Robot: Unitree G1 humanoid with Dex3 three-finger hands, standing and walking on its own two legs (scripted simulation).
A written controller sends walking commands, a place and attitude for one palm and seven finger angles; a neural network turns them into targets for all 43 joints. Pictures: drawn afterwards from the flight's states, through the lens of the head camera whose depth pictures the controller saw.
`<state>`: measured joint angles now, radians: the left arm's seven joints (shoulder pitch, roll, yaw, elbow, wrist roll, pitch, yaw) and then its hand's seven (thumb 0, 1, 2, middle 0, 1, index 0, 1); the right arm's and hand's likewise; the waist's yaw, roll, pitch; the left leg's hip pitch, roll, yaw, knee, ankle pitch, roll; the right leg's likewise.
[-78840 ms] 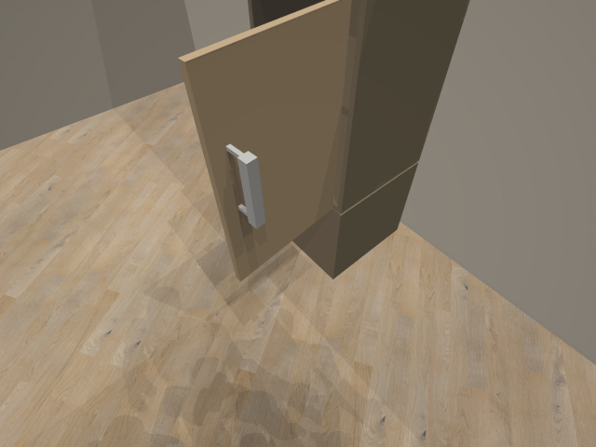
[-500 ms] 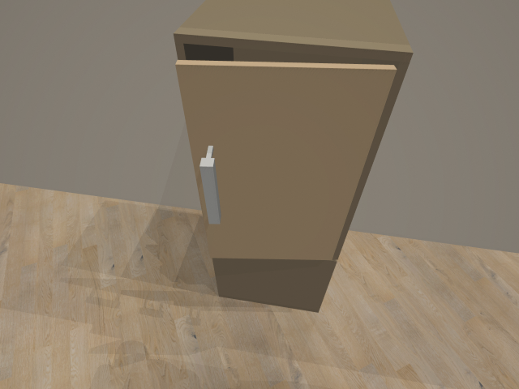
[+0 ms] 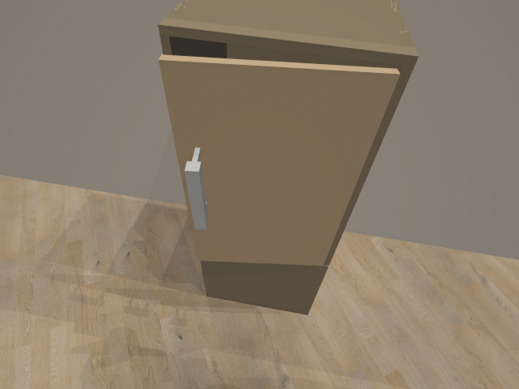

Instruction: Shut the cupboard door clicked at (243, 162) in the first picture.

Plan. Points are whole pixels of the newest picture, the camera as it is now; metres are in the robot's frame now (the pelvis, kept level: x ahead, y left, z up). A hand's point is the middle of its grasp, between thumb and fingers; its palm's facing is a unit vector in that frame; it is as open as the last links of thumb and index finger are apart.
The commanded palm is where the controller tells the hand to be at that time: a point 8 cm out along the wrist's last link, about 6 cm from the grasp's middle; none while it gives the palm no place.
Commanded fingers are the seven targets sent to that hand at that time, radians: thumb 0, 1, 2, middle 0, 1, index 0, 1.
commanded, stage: shuffle to correct the standing spot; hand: left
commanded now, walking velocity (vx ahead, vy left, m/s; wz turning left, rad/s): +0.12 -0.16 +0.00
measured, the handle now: (199, 190) +0.48 +0.16 +0.00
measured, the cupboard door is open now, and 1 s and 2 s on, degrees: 8 8 8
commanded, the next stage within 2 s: come to a stop and stand still in 0.16 s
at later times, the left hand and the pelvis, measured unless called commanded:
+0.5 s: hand out of the picture +0.10 +0.13 -0.17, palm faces +0.05 -0.98 -0.20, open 7.3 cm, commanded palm none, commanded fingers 0.00 0.90 0.90 -0.20 -0.30 -0.20 -0.30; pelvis +0.06 -0.05 +0.00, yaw +1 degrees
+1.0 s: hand out of the picture +0.06 +0.16 -0.15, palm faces +0.00 -0.96 -0.27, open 7.3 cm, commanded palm none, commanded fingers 0.00 0.90 0.90 -0.20 -0.30 -0.20 -0.30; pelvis +0.05 -0.03 +0.01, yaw -1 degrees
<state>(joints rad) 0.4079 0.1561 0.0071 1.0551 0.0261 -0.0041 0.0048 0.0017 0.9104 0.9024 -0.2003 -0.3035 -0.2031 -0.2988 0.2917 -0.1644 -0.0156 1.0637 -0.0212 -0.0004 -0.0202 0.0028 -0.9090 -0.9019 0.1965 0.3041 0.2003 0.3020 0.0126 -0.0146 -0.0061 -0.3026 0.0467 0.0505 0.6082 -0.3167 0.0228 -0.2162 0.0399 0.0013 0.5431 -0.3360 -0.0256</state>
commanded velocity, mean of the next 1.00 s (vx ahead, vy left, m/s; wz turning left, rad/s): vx -0.02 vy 0.00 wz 0.04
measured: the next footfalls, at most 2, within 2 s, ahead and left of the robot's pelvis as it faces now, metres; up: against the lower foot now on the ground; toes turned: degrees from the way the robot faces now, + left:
right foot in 0.30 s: +0.10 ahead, -0.15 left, +0.00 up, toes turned -4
left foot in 0.52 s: +0.10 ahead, +0.06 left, +0.00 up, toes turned +5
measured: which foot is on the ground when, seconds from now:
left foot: down 0.00-0.32, up 0.34-0.50, down 0.52-1.00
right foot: down 0.00-0.10, up 0.12-0.28, down 0.30-1.00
